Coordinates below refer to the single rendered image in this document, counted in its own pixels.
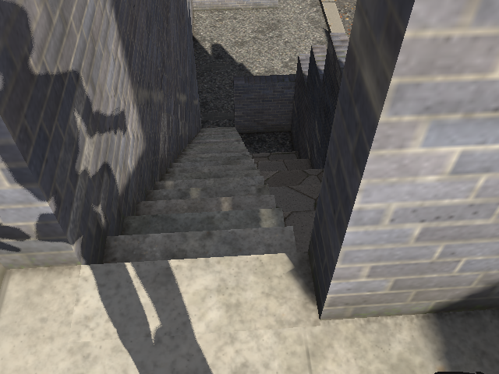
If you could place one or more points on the stairs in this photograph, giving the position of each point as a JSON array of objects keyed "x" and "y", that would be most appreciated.
[{"x": 212, "y": 202}]

